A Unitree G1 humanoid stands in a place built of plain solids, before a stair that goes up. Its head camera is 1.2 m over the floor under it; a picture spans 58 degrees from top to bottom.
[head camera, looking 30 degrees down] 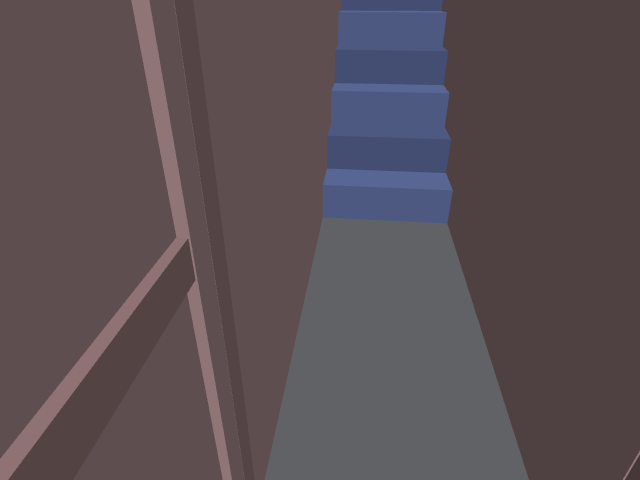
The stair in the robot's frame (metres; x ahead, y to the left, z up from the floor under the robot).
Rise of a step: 0.21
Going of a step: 0.27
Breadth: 0.80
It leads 6 degrees to the right of straight ahead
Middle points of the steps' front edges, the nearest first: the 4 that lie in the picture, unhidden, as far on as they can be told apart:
2.31 -0.39 0.21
2.58 -0.41 0.43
2.85 -0.44 0.64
3.12 -0.47 0.85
